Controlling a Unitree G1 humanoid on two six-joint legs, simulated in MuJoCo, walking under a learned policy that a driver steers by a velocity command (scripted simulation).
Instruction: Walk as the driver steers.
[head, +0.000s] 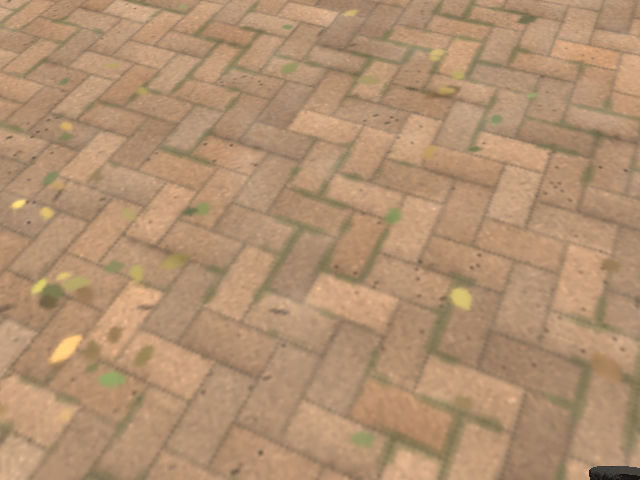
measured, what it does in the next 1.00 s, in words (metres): walks ahead: left foot, then right foot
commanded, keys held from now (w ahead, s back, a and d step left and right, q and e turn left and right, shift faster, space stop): w+e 0.46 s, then q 0.54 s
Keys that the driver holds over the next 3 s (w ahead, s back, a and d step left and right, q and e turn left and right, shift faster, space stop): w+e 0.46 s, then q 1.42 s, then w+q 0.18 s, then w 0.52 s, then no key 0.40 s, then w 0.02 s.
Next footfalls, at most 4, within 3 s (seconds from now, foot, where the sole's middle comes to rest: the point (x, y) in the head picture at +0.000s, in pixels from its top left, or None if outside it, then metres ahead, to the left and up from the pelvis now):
0.22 left None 0.32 0.14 -0.78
0.68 right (457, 469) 0.48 -0.18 -0.78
1.10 left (330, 467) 0.48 0.08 -0.78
1.58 right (441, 455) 0.51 -0.15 -0.78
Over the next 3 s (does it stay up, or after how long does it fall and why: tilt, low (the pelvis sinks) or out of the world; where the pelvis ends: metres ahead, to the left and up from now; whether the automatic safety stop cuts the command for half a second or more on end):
stays up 0.80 0.24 -0.02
